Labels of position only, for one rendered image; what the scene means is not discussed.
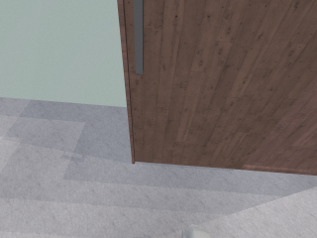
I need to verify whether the handle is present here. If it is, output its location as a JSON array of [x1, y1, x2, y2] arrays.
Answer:
[[133, 0, 144, 74]]

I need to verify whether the right robot thigh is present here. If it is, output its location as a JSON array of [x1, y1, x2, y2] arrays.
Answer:
[[181, 226, 212, 238]]

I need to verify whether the wardrobe door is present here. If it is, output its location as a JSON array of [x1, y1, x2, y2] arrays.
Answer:
[[124, 0, 317, 169], [244, 75, 317, 171]]

